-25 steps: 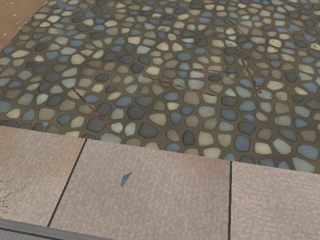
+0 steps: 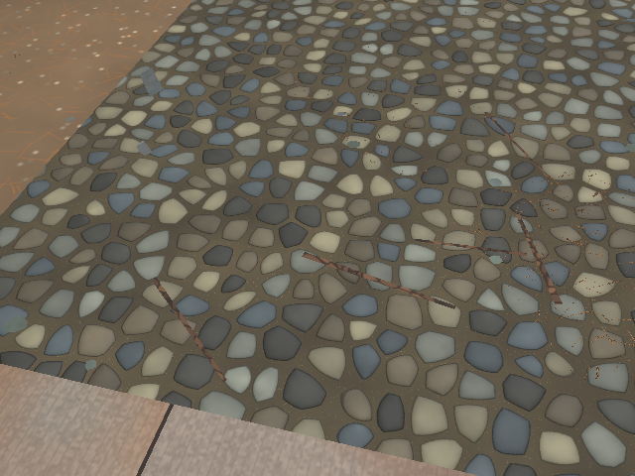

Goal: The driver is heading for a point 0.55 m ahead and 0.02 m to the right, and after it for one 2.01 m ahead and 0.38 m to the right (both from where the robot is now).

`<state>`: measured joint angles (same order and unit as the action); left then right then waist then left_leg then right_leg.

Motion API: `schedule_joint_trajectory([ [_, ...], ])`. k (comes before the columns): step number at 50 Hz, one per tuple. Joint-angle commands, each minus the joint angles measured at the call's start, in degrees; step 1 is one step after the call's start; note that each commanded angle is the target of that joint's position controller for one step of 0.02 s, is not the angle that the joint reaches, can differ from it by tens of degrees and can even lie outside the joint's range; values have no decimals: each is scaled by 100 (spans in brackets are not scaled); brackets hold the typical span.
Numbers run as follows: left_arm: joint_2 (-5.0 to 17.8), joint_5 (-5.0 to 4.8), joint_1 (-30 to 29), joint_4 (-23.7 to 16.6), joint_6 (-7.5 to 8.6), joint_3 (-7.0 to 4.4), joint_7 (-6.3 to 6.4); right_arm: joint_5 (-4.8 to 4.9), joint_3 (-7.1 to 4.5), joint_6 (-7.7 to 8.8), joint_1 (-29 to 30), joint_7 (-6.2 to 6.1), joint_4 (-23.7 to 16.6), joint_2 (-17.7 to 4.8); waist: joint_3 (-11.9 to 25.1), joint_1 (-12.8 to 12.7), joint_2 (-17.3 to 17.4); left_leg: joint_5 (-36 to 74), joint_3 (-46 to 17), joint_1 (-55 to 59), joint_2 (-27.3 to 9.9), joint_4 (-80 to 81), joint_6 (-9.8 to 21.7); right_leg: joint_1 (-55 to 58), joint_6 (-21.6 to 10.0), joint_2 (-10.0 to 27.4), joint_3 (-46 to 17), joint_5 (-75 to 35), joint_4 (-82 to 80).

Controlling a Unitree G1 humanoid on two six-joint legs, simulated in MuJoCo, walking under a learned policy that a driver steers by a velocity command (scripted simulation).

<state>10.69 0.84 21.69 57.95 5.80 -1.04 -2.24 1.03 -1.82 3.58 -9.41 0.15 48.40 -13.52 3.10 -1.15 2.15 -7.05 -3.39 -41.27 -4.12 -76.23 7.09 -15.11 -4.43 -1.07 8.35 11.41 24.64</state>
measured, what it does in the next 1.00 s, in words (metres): walks ahead: left foot, then right foot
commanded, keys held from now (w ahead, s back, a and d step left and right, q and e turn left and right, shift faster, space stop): w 0.46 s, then w+e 0.54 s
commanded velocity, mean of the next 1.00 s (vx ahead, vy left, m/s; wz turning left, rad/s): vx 0.50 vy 0.00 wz -0.20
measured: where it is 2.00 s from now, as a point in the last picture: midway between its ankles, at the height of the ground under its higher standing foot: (415, 292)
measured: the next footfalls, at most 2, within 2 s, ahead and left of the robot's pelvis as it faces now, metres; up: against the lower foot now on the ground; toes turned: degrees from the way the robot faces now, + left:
left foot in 0.38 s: +0.39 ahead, +0.16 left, +0.00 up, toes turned +3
right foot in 0.96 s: +0.69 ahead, -0.10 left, +0.00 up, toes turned -16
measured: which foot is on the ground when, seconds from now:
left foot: up 0.00-0.36, down 0.38-0.98, up 1.00-1.00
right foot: down 0.00-0.38, up 0.40-0.94, down 0.96-1.00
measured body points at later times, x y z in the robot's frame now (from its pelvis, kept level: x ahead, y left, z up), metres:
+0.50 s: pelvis +0.28 +0.07 -0.01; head +0.31 +0.08 +0.44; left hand +0.29 +0.33 -0.15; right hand +0.40 -0.19 -0.13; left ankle +0.35 +0.15 -0.74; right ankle +0.13 -0.08 -0.64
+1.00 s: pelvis +0.56 +0.01 -0.03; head +0.60 +0.00 +0.42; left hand +0.80 +0.21 -0.13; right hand +0.51 -0.26 -0.17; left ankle +0.37 +0.16 -0.69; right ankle +0.65 -0.09 -0.74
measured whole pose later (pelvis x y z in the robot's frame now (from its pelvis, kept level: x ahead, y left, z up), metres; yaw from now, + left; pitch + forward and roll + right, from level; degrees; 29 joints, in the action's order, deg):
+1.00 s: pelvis +0.56 +0.01 -0.03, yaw -15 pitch +2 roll +1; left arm 13.6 -1.2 3.5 45.0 3.3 -4.6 -2.8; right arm 0.0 -3.9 3.5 -18.0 -1.7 55.3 -13.9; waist -2.6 0.8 -0.7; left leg -27.5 10.3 -2.8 -4.2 -47.7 -1.1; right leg -30.4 -6.8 -1.8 4.3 9.0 37.1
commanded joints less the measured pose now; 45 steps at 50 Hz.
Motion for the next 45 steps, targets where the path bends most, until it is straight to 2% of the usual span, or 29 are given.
schedule_joint_trajectory([
  [1, 506, 3, -210, -271, 102, -63, 125, -88, -71, -59, -292, 1, -53, -220, -401, 283, -540, 607, 56, -423, -284, 819, -295, 60, -695, 1202, -1142, -711, -1718],
  [5, 818, -36, 172, -200, 61, -130, 277, -63, -87, 16, 529, 44, -245, -167, -417, -34, -497, 1294, 203, -704, -362, 2320, -544, 794, -720, 1361, -1138, -893, -1873],
  [8, 909, -96, 384, -152, 26, -172, 300, 8, -105, 55, 1045, 70, -319, -170, -607, -250, -545, 1344, 348, -596, -272, 3311, -616, 1259, -689, 1460, -1075, -814, -1996],
  [12, 963, -123, 617, -40, -76, -248, 288, 48, -94, 110, 1526, 175, -424, -138, -881, -422, -604, 1027, 467, -508, -149, 4175, -549, 1911, -674, 1609, -931, -989, -1808],
  [14, 1001, -155, 599, 1, -123, -296, 302, 60, -81, 151, 1647, 238, -485, -147, -961, -403, -678, 739, 488, -337, -104, 4483, -431, 2140, -641, 1695, -894, -1199, -1637],
  [16, 1090, -180, 467, 4, -147, -350, 311, 45, -116, 198, 1481, 282, -480, -262, -862, -219, -767, 359, 587, 211, 43, 4717, -247, 2251, -557, 1747, -844, -2122, -1268],
  [17, 1160, -182, 357, -9, -154, -377, 317, 28, -185, 223, 1159, 286, -408, -406, -640, -19, -856, 263, 702, 787, 212, 4773, -143, 2270, -496, 1731, -802, -3101, -903],
  [18, 1190, -187, 180, -36, -180, -389, 318, 13, -291, 235, 468, 268, -203, -579, -244, 372, -901, 292, 873, 1737, 435, 4888, -13, 2157, -376, 1564, -624, -4008, -162],
  [19, 1080, -155, 101, -88, -195, -344, 312, 15, -460, 232, -574, 214, 127, -919, 380, 810, -792, 406, 784, 3276, 415, 4768, 168, 1513, -192, 1265, -429, -4007, 1028],
  [20, 860, -35, 97, -285, -171, -242, 299, -77, -591, 205, -1643, 122, 329, -1443, 1305, 1089, 143, 350, -783, 5165, -866, 4650, 547, 39, 3, 826, -281, -1917, 3030],
  [21, 45, -92, 766, -290, -22, -27, 224, -124, -579, 214, -1669, 150, 352, -1589, 1962, 581, 1579, -778, -3584, 6621, -1970, 5606, 1419, -2021, 287, -258, -917, 2003, 4720],
  [22, 733, -270, 250, -303, 129, -187, 203, -81, -434, 238, -1425, 148, 294, -1032, 1635, 746, 931, -1059, -3524, 6263, -1746, 5914, 1116, -2570, 155, 42, -1667, 2000, 5381],
  [23, 1008, -388, -292, -499, 213, -263, 194, -56, -355, 255, -940, 127, 198, -764, 910, 646, 692, -591, -2552, 5504, -1556, 5944, 830, -2834, 49, 321, -1549, 1459, 5399],
  [24, 988, -371, -504, -521, 212, -270, 243, -73, -288, 269, -500, 137, 115, -582, 546, 431, 117, 77, -1800, 4641, -1405, 6078, 667, -2566, 45, 628, -1432, 909, 5163],
  [25, 934, -303, -583, -504, 157, -320, 283, -107, -239, 297, -294, 155, 117, -381, 225, 286, 17, 423, -1241, 3991, -1204, 6272, 563, -2336, 59, 785, -1406, 580, 4848],
  [26, 828, -293, -420, -474, 59, -338, 284, -177, -198, 332, -263, 162, 175, -257, 153, 118, 156, 551, -875, 3649, -1066, 6423, 481, -2029, 40, 920, -1464, 354, 4682],
  [27, 682, -302, -306, -437, -29, -342, 279, -199, -196, 350, -336, 163, 255, -227, 58, 52, 215, 633, -647, 3458, -989, 6558, 465, -1915, 37, 945, -1467, 254, 4571],
  [29, 561, -323, -352, -469, -159, -352, 287, -205, -233, 377, -457, 116, 363, -393, -227, -23, 186, 984, -214, 3200, -965, 6728, 456, -2134, 78, 955, -1499, 91, 4372],
  [31, 583, -290, -704, -603, -214, -373, 288, -230, -277, 378, -584, 48, 423, -546, -422, 27, 77, 1199, 67, 3216, -990, 6837, 435, -2572, 155, 932, -1611, -370, 4010],
  [33, 597, -243, -1005, -722, -216, -393, 258, -245, -282, 367, -643, -13, 450, -580, -523, 77, 43, 1322, 360, 3307, -950, 6895, 362, -2820, 210, 853, -1650, -919, 3413],
  [36, 527, -207, -1499, -897, -193, -359, 165, -212, -279, 357, -664, -94, 441, -630, -620, 204, 58, 1367, 856, 3403, -820, 6993, 185, -2661, 203, 756, -1294, -1686, 2364],
  [41, 369, -199, -2369, -1313, -193, -258, 0, -128, -336, 213, -1198, -172, 623, -740, -881, 533, -50, 1836, 1229, 4526, -1123, 6733, 114, -3033, 83, 680, -827, -1516, 1440],
  [43, 404, -216, -2525, -1499, -201, -266, -75, -97, -369, 113, -1173, -196, 613, -814, -896, 488, 22, 2573, 1386, 4855, -1232, 6400, 55, -2968, -21, 561, -590, -1054, 1255],
  [45, 583, -219, -2305, -1593, -221, -349, -133, -64, -421, 43, -992, -240, 522, -990, -603, 241, 280, 4439, 1569, 4949, -1248, 5739, -58, -2238, -219, 223, -215, -483, 1229],
])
